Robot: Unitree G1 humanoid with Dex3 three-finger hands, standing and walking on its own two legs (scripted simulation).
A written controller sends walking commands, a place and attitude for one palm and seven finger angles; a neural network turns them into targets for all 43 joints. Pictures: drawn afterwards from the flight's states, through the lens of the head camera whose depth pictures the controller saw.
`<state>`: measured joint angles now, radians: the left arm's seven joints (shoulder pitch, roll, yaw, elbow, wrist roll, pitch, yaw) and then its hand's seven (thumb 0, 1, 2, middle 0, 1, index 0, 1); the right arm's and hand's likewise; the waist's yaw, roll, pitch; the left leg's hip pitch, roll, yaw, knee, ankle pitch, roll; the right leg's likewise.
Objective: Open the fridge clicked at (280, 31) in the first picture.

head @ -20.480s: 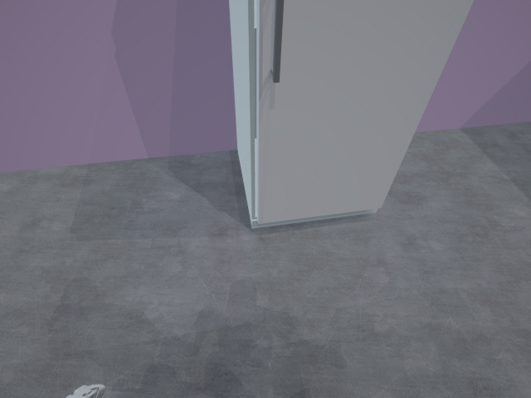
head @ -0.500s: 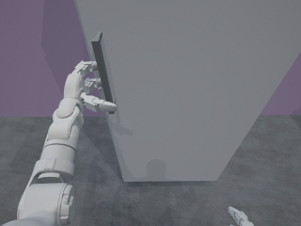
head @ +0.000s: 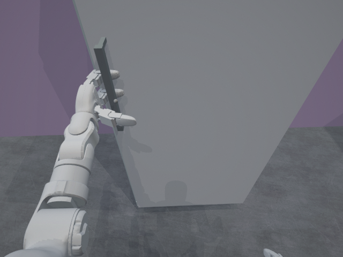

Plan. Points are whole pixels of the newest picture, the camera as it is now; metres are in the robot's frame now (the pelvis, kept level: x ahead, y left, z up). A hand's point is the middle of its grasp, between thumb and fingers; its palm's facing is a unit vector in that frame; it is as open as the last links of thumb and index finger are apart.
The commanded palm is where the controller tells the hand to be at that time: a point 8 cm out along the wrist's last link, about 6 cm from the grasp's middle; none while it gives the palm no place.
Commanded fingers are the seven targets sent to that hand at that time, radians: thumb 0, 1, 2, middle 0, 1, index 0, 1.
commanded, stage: slide the fingers in behind the handle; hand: left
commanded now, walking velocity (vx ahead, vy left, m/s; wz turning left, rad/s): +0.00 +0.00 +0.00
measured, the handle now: (112, 90) +0.48 +0.17 +0.15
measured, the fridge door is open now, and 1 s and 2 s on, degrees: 0 0 0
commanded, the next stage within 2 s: grip the handle and tug to test in 0.62 s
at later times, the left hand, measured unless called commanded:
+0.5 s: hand (117, 101) +0.42 +0.14 +0.16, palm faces +0.06 -1.00 +0.02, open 14.0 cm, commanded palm +0.39 +0.19 +0.16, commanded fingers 0.00 -0.50 0.30 -0.30 -1.20 -0.30 -1.20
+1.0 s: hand (118, 102) +0.42 +0.14 +0.17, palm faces +0.07 -1.00 +0.02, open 12.1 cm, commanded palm +0.38 +0.19 +0.16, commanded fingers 0.00 0.20 0.60 -0.38 -1.30 -0.38 -1.30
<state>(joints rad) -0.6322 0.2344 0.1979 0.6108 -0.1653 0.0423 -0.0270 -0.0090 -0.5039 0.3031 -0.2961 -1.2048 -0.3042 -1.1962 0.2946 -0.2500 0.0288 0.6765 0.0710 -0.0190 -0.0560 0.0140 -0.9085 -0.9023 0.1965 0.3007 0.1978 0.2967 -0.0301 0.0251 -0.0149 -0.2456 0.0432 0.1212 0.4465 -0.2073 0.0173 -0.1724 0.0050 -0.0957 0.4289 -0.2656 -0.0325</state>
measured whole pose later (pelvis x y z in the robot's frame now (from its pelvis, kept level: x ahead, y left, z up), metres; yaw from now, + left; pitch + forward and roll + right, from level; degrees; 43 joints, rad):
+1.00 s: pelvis +0.00 +0.00 +0.00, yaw +0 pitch +0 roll +0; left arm -0.61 0.20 0.16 0.57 -0.16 0.06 0.01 -0.01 -0.22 0.43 -0.31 -1.25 -0.33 -1.24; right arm 0.27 -0.24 0.03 0.68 0.07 -0.02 -0.05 0.01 -0.91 -0.90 0.20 0.30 0.20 0.30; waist -0.02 0.03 -0.02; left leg -0.24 0.04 0.12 0.44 -0.21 0.02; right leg -0.16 0.00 -0.10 0.42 -0.26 -0.03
